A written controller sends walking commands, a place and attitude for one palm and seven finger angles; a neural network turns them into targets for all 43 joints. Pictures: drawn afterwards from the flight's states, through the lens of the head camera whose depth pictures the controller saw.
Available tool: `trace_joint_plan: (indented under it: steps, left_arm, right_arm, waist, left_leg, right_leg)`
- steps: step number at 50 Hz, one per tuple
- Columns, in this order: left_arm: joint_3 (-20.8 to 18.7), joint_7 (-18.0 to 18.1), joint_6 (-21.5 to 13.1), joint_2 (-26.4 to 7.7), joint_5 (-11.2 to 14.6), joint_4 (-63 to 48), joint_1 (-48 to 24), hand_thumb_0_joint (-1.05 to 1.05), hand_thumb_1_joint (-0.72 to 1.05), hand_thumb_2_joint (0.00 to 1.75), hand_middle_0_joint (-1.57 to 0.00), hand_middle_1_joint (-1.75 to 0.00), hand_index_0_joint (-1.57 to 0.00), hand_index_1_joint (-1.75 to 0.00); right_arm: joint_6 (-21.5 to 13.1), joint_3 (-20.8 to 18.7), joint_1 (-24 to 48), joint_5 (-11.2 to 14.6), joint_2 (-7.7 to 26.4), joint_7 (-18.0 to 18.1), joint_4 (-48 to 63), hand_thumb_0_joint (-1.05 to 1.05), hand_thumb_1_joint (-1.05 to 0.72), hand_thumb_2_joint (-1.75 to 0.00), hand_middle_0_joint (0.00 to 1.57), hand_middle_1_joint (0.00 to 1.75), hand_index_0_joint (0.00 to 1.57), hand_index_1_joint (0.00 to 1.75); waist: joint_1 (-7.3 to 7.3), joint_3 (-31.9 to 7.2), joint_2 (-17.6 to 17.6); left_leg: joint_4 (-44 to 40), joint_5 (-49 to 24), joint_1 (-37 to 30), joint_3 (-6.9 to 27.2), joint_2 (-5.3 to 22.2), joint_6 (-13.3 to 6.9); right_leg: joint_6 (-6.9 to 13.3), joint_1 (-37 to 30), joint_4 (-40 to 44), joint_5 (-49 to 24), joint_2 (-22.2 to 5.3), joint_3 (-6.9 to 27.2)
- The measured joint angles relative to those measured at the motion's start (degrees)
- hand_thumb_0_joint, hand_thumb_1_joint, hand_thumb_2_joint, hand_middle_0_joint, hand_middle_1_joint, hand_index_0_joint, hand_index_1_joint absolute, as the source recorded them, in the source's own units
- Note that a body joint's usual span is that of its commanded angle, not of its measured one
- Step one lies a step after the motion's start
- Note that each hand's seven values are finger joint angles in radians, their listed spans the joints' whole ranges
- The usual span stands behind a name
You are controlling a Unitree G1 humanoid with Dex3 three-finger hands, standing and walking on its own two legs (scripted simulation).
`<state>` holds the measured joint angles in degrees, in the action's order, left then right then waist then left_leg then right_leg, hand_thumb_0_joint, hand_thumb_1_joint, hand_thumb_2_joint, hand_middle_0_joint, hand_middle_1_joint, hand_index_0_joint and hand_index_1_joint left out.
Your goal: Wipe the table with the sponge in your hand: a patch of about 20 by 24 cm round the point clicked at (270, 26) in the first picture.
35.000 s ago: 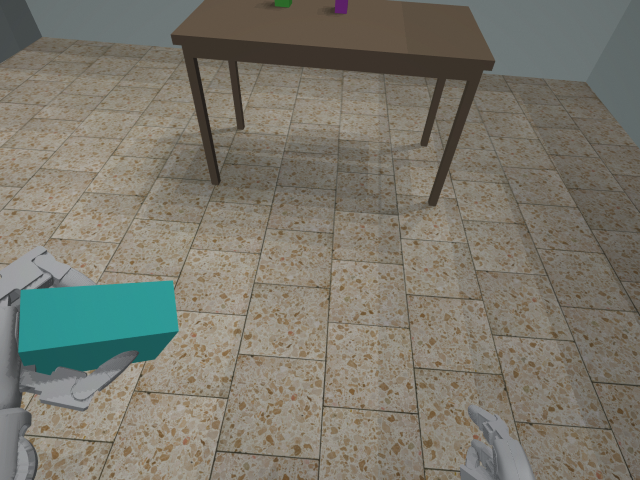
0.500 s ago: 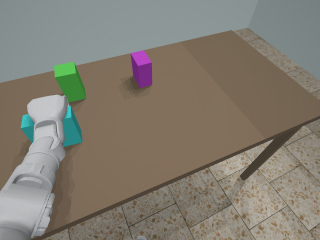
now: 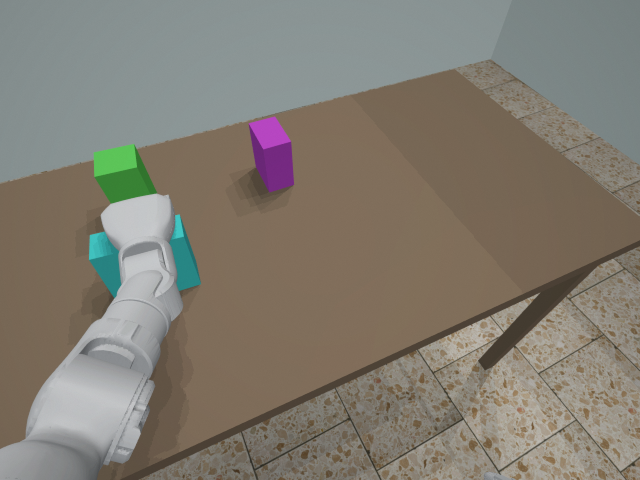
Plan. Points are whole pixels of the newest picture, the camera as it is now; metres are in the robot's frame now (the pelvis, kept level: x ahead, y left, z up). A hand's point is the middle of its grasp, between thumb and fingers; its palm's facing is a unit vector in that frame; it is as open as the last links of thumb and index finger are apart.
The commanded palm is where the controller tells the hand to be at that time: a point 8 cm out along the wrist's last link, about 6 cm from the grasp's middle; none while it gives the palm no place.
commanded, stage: wipe back along the middle lane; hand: left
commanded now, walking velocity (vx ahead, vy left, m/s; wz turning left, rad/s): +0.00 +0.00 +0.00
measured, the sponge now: (153, 269) +0.40 +0.27 -0.01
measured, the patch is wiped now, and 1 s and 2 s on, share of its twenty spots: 0.60 0.60 0.85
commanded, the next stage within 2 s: none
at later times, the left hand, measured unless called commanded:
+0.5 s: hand (163, 276) +0.36 +0.24 +0.03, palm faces -0.05 -0.01 -1.00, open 9.3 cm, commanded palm +0.33 +0.21 +0.05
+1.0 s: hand (166, 299) +0.33 +0.22 +0.03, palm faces -0.02 -0.01 -1.00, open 9.3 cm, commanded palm +0.28 +0.19 +0.05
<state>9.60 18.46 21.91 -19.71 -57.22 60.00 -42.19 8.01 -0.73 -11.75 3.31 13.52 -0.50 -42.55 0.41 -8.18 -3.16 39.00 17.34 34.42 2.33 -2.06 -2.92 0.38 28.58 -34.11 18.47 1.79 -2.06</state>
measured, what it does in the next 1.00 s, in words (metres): stands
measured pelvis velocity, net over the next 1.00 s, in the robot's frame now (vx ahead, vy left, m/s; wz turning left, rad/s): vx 0.00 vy -0.01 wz -0.01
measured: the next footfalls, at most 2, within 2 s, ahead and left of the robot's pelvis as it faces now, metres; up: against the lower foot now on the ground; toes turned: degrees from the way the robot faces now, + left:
none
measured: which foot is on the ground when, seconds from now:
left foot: down 0.00-1.00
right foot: down 0.00-1.00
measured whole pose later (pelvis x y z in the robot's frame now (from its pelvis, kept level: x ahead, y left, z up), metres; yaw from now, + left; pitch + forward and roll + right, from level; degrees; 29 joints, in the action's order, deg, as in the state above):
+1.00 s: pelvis +0.00 -0.01 +0.01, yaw +0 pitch +6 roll -1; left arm 16.2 16.6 31.2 -14.9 -57.3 29.4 -16.7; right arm 11.4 0.8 -6.5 5.4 14.3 -0.3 -37.9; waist -2.8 -8.1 -3.8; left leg 35.8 17.2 24.9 1.5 -1.9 -2.3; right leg 1.2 20.2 -32.7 18.9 1.9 -1.1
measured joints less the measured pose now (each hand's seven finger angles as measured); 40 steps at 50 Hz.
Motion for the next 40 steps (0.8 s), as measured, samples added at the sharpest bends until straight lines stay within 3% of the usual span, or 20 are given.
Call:
trace_joint_plan:
  steps: [10, 25, 40]
  left_arm:
    - [0.3, -0.5, 1.0, 0.1, 1.2, -8.7, 8.6, -0.01, -0.46, 1.14, -0.76, -1.46, -0.77, -1.51]
    - [2.1, -1.5, 4.0, 2.2, 0.4, -20.9, 18.5, 0.00, -0.43, 1.13, -0.73, -1.49, -0.75, -1.53]
    - [4.4, -2.3, 6.8, 3.6, 0.1, -27.3, 23.2, 0.02, -0.43, 1.12, -0.73, -1.48, -0.76, -1.52]
  right_arm:
    - [2.1, -0.4, -0.2, 0.7, 1.5, 0.1, 0.2, 0.01, -0.91, -0.90, 0.20, 0.30, 0.20, 0.30]
    - [3.2, 0.6, 5.0, 1.6, 1.9, 0.8, 4.0, 0.01, -0.91, -0.90, 0.20, 0.30, 0.20, 0.30]
    - [3.2, 1.4, 5.9, 1.9, 1.1, 1.1, 5.2, 0.01, -0.91, -0.90, 0.20, 0.30, 0.20, 0.30]
  waist:
    - [-0.58, -0.8, -0.5]
    - [-1.98, -0.6, -0.2]
    - [-2.74, 0.1, -0.4]
  left_leg:
    - [-1.9, 0.5, -3.7, 0.2, 0.9, 0.9]
    - [-3.6, 0.0, -7.6, 0.0, 0.9, 1.4]
    - [-3.8, -0.5, -9.2, -0.5, 0.5, 1.0]
  right_leg:
    - [1.0, -3.7, 2.1, 0.1, 0.9, 0.1]
    - [1.5, -7.0, 2.7, 0.1, 0.9, 0.2]
    - [1.1, -8.3, 2.4, -0.1, 0.4, 0.7]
